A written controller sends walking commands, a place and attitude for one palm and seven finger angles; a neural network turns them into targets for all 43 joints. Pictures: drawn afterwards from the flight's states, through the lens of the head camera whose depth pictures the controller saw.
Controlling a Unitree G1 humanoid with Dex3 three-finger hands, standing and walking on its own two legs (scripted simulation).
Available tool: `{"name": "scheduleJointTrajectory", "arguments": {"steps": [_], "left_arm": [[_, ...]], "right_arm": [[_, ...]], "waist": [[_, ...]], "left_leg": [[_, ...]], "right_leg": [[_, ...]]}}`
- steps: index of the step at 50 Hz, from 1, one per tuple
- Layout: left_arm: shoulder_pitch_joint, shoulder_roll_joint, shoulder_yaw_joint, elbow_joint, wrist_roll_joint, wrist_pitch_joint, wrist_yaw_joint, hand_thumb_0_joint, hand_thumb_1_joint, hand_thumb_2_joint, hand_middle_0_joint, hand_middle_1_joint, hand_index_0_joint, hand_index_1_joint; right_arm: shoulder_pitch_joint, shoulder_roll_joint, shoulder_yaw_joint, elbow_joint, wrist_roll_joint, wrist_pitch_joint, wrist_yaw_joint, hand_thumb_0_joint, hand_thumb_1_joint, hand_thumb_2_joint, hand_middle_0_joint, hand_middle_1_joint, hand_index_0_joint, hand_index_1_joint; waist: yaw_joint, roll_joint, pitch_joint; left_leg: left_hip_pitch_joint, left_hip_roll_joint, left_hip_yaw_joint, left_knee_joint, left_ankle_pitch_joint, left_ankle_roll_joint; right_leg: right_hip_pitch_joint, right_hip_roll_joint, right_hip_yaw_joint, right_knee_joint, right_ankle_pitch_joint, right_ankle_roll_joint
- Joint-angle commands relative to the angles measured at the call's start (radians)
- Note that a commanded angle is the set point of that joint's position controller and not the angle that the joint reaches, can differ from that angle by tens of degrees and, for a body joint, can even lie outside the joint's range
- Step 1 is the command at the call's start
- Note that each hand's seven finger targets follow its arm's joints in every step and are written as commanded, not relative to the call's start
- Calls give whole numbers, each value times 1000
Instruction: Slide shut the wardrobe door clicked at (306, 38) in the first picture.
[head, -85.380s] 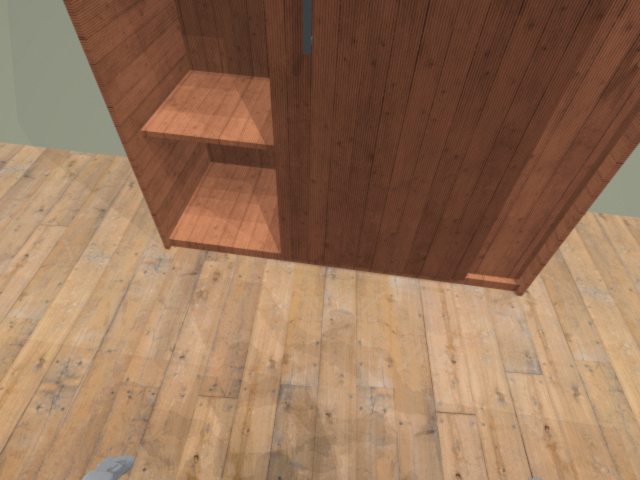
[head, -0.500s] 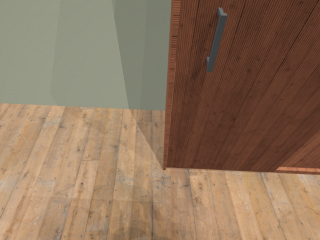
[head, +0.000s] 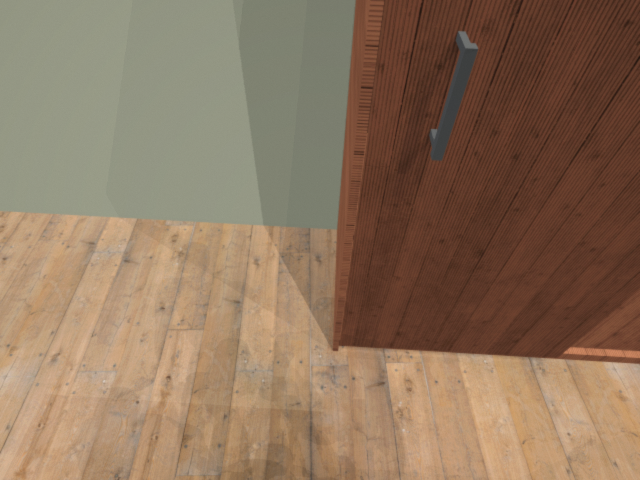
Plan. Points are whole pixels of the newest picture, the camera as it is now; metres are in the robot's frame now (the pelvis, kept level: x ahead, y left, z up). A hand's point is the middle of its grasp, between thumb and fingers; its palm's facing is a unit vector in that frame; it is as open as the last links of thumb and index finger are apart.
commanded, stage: look to check the result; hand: right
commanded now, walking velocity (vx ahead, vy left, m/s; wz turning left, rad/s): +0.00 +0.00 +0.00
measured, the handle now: (448, 100) +0.59 -0.15 +0.18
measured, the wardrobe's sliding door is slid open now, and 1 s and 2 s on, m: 0.00 0.00 0.00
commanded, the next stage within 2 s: stand and wait in 0.54 s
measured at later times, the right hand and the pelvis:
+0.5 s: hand out of the picture +0.01 -0.16 -0.18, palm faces +0.03 +0.98 -0.18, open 7.3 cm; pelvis +0.01 +0.01 +0.00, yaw +0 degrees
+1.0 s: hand out of the picture +0.03 -0.16 -0.18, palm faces +0.03 +0.98 -0.19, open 7.4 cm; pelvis +0.02 +0.01 +0.00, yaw +0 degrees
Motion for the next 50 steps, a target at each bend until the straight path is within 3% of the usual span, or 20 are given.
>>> {"name": "scheduleJointTrajectory", "arguments": {"steps": [1, 7, 13, 17, 50], "left_arm": [[78, 80, 18, -18, -1, -7, 1, 0, 900, 900, -200, -300, -200, -300], [84, 76, 18, -11, 0, -9, 2, 0, 900, 900, -200, -300, -200, -300], [84, 72, 18, -5, 0, -5, 2, 0, 900, 900, -200, -300, -200, -300], [87, 75, 19, -4, 1, -7, 3, 0, 900, 900, -200, -300, -200, -300], [65, 104, 22, -6, 1, -15, 8, 0, 900, 900, -200, -300, -200, -300]], "right_arm": [[64, -102, -16, -18, -3, -15, -12, 0, -900, -900, 200, 300, 200, 300], [64, -101, -18, -16, -2, -17, -15, 0, -900, -900, 200, 300, 200, 300], [61, -99, -18, -16, -1, -15, -15, 0, -900, -900, 200, 300, 200, 300], [62, -103, -20, -19, -1, -17, -16, 0, -900, -900, 200, 300, 200, 300], [41, -124, -28, -27, 0, -18, -14, 0, -900, -900, 200, 300, 200, 300]], "waist": [[9, 14, 5], [10, 21, -6], [8, 11, 31], [10, 16, -2], [9, 4, -6]], "left_leg": [[-37, 63, -47, -79, 129, 50], [-17, 68, -46, -76, 168, 52], [-35, 64, -48, -88, 129, 53], [-15, 64, -49, -83, 162, 54], [15, 70, -40, -73, 236, 53]], "right_leg": [[11, -89, 71, -63, 158, -19], [21, -92, 66, -61, 183, -16], [10, -91, 64, -69, 151, -13], [28, -94, 63, -62, 172, -13], [57, -107, 66, -74, 249, -13]]}}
